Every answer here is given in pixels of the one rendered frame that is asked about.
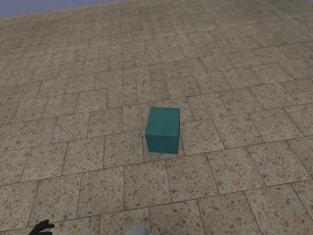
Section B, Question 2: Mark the carton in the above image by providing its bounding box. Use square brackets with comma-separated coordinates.
[145, 107, 180, 155]

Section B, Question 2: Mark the robot left hand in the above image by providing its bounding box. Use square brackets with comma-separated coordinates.
[28, 219, 55, 235]

